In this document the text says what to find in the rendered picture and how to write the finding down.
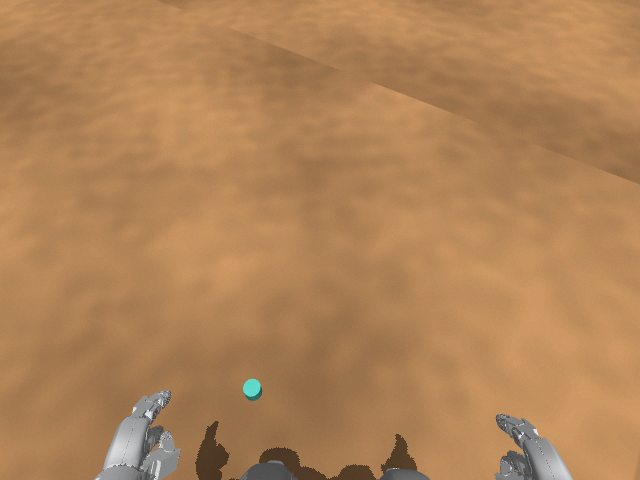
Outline tin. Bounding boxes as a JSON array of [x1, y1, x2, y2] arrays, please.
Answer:
[[243, 379, 262, 401]]

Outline right robot hand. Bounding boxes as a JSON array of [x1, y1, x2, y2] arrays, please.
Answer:
[[495, 414, 573, 480]]

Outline left robot hand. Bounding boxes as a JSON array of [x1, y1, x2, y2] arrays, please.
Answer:
[[102, 390, 180, 480]]

